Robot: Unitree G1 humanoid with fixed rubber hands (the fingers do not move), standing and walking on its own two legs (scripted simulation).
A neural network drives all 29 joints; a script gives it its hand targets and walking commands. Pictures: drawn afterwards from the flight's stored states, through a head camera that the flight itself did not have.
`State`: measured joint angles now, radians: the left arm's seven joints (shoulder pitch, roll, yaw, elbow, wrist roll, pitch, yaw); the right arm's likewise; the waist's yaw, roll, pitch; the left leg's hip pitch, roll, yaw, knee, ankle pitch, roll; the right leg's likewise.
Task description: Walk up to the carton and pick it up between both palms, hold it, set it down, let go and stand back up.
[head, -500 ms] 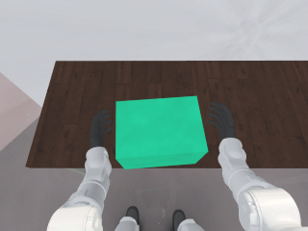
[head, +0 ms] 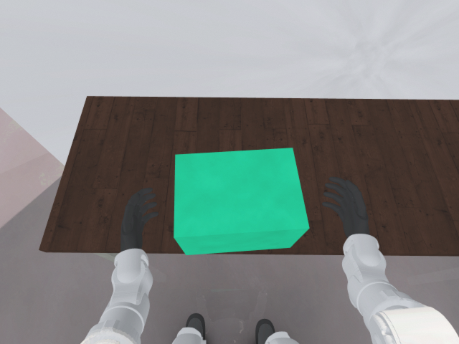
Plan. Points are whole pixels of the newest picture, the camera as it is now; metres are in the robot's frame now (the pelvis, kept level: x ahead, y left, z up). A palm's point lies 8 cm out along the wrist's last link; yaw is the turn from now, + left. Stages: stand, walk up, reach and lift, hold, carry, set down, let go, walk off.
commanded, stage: set down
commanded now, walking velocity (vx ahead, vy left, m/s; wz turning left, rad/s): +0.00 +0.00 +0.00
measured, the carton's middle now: (236, 204) +0.40 +0.02 -0.11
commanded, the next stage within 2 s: none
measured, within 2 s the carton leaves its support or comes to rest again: neither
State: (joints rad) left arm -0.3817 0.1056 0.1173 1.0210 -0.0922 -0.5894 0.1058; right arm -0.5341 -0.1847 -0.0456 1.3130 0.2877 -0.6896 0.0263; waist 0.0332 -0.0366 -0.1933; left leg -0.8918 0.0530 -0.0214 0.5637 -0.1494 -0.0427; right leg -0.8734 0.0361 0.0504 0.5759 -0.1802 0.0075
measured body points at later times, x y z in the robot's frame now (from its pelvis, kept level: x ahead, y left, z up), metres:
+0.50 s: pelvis +0.00 +0.00 +0.01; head +0.02 +0.02 +0.46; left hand +0.25 +0.20 -0.04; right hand +0.26 -0.22 -0.03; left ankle +0.04 +0.15 -0.71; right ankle +0.03 -0.12 -0.71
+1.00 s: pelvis +0.01 +0.01 +0.02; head +0.00 +0.02 +0.47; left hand +0.24 +0.20 -0.03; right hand +0.23 -0.21 -0.04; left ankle +0.04 +0.15 -0.71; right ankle +0.03 -0.12 -0.71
